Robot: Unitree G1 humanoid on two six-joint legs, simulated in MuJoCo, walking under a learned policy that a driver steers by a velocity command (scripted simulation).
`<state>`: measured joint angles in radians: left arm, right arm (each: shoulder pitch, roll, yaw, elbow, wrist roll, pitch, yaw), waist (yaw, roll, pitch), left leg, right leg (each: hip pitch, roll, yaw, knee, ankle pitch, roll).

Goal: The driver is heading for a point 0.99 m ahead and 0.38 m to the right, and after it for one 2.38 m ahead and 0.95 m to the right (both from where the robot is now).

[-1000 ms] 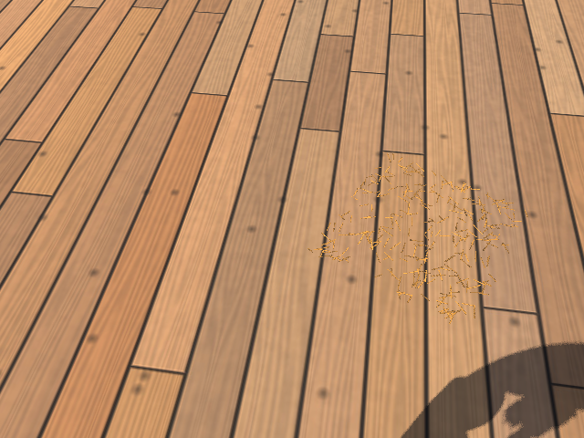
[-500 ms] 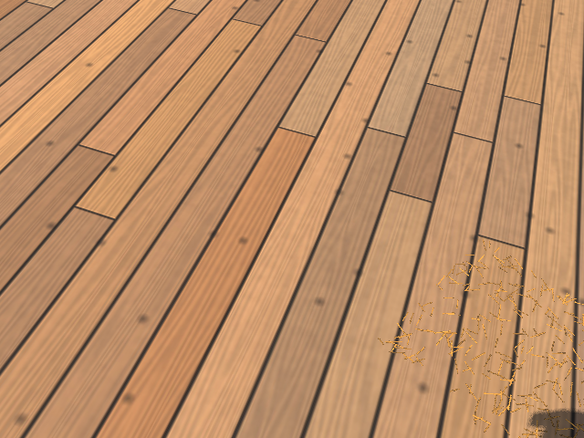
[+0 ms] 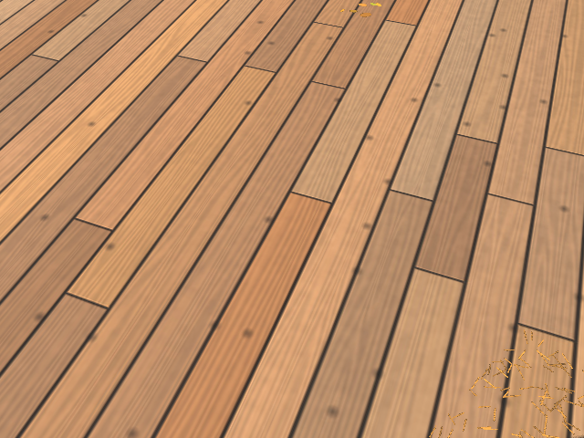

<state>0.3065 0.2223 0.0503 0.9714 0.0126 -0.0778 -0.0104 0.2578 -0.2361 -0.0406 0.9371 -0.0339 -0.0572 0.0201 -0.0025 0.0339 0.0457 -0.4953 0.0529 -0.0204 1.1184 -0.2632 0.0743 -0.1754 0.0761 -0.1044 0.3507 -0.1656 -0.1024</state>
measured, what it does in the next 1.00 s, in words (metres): walks ahead, turning right: left foot, then right foot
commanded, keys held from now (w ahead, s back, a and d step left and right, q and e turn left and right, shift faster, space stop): w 0.18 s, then w+e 0.82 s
